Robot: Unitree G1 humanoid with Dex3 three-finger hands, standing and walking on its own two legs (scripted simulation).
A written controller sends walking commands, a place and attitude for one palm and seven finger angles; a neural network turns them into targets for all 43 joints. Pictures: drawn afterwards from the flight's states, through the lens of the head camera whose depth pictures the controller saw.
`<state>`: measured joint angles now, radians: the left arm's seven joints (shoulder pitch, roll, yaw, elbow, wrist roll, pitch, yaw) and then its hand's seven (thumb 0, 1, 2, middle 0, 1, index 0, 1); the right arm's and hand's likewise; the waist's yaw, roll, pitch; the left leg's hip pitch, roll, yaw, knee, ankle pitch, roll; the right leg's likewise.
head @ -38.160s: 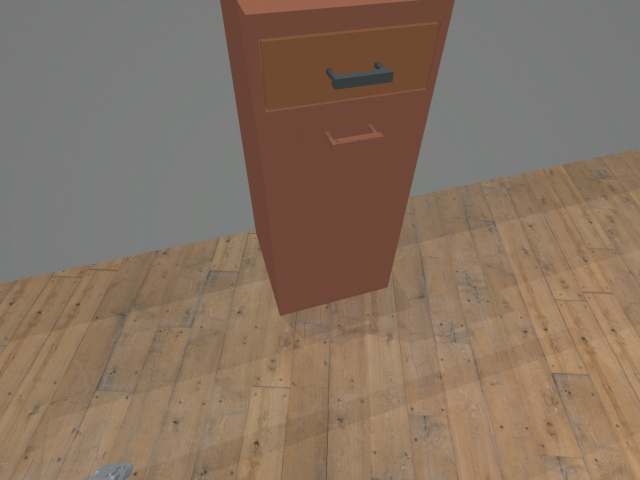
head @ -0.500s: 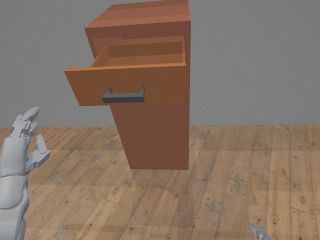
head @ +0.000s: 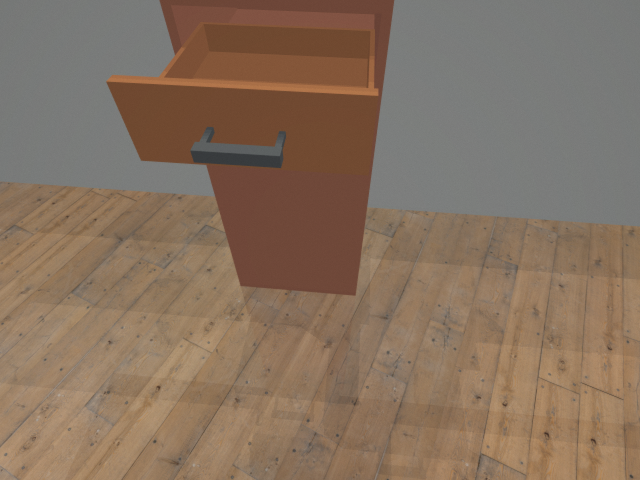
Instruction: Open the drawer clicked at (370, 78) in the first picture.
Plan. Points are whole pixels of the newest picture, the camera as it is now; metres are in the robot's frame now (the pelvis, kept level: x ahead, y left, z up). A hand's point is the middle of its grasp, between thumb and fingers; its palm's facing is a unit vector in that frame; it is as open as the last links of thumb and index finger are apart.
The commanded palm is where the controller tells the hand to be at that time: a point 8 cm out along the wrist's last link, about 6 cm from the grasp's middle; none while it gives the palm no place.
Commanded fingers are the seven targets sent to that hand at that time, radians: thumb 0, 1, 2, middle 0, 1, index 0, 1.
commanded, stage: let the arm hang, fingers relaxed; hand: left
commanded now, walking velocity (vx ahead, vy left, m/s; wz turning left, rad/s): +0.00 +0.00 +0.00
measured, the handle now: (241, 145) +0.54 +0.15 +0.13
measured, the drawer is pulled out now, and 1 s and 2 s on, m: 0.28 0.28 0.28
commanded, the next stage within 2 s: look to check the result in 0.48 s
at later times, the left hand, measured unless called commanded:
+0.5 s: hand out of the picture +0.01 +0.17 -0.17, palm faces +0.04 -0.98 -0.21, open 7.3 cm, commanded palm none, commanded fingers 0.00 0.90 0.90 -0.20 -0.30 -0.20 -0.30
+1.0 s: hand out of the picture +0.01 +0.17 -0.17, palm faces +0.05 -0.98 -0.21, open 7.3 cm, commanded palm none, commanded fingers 0.00 0.90 0.90 -0.20 -0.30 -0.20 -0.30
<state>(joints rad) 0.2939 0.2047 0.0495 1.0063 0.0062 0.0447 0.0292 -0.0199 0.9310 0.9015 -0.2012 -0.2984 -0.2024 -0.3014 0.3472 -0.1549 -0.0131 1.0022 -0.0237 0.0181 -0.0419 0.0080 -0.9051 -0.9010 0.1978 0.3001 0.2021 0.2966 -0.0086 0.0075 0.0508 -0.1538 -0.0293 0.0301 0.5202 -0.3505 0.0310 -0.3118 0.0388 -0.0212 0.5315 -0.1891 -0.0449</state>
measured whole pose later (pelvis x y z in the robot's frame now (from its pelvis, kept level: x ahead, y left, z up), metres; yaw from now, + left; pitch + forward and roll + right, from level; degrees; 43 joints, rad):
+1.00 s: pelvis +0.01 +0.00 +0.01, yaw +0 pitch -1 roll +0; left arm 0.26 0.13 0.03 1.14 0.00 0.01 0.05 0.01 0.92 0.90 -0.20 -0.30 -0.20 -0.30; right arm 0.33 -0.12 -0.01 1.11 -0.02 0.01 -0.04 0.00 -0.91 -0.90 0.20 0.30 0.20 0.30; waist -0.02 0.02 0.05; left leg -0.08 -0.02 0.03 0.41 -0.31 0.03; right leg -0.23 0.05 -0.02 0.42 -0.17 -0.05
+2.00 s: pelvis +0.02 +0.00 +0.01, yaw +0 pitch -1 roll +0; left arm 0.20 0.16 0.03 1.12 0.00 0.00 0.03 0.00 0.91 0.90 -0.20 -0.30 -0.20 -0.30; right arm 0.27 -0.16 -0.01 1.12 -0.02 0.00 -0.04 0.00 -0.90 -0.90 0.20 0.30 0.20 0.30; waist -0.02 0.01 0.07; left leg -0.04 -0.02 0.02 0.37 -0.31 0.03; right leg -0.20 0.05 -0.03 0.40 -0.18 -0.05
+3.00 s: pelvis +0.02 -0.01 +0.01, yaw +0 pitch -2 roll +0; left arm 0.16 0.21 0.03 1.12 0.00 -0.01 0.03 0.00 0.91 0.90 -0.20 -0.30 -0.20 -0.30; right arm 0.23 -0.21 -0.01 1.11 -0.02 0.00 -0.03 0.00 -0.90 -0.90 0.20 0.30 0.20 0.30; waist -0.02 0.01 0.08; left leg -0.03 -0.01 0.02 0.35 -0.28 0.02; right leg -0.19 0.06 -0.03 0.37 -0.15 -0.06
